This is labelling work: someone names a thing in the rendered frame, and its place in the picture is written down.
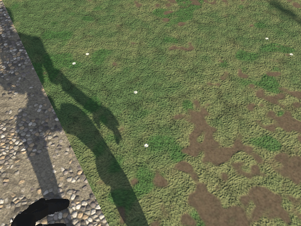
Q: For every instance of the robot left hand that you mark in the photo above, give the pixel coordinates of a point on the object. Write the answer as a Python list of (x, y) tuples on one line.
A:
[(39, 210)]

